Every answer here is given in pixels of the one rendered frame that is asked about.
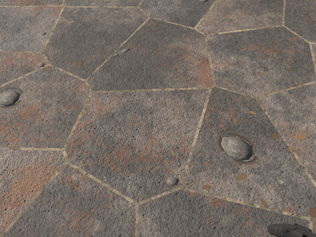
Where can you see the right robot hand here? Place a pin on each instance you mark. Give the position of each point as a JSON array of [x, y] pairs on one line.
[[290, 230]]

